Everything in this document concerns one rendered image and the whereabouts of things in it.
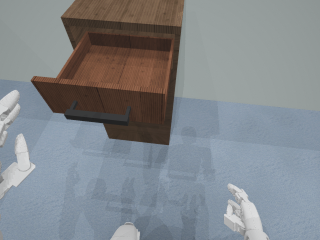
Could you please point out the cabinet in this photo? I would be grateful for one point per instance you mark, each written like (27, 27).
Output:
(152, 18)

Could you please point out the left robot shin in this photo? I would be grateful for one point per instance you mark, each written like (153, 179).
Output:
(129, 223)

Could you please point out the handle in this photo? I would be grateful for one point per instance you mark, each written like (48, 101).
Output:
(97, 117)

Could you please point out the left robot hand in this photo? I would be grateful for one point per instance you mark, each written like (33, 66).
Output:
(16, 172)

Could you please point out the drawer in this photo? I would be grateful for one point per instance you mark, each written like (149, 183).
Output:
(107, 72)

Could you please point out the right robot forearm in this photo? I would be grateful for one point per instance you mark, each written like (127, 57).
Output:
(255, 234)

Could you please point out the right robot hand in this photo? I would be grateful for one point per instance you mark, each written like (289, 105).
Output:
(246, 216)

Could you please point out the left robot thigh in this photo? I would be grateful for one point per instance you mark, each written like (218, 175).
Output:
(126, 232)

